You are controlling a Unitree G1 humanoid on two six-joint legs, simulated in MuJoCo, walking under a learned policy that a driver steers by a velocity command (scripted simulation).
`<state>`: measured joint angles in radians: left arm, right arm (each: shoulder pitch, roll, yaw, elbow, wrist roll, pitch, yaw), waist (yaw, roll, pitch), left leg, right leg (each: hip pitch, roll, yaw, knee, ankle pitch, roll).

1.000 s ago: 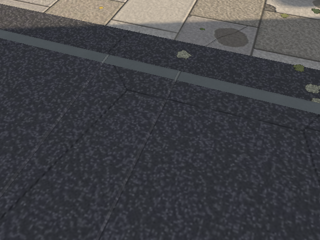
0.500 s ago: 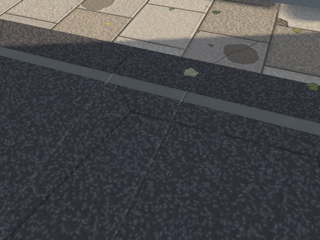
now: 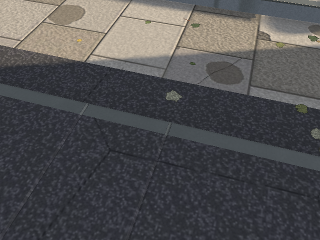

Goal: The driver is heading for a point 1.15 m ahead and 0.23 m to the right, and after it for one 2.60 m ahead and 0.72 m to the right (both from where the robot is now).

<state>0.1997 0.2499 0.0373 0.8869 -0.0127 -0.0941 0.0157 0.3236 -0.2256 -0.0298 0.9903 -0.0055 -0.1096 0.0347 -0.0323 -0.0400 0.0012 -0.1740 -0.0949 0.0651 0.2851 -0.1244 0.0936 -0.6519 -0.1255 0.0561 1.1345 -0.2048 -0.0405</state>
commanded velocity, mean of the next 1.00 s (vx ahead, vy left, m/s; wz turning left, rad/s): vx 0.50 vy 0.00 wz -0.02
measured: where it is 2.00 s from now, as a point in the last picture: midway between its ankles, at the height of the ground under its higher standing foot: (183, 129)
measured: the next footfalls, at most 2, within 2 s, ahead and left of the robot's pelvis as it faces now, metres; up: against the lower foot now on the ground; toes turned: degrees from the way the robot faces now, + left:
right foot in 0.30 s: +0.33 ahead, -0.17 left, +0.00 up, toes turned -2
left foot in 0.86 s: +0.65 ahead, +0.08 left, +0.00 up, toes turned +4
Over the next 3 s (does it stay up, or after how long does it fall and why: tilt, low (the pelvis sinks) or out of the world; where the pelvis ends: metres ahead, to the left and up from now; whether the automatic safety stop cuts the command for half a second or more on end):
stays up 1.17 -0.12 -0.09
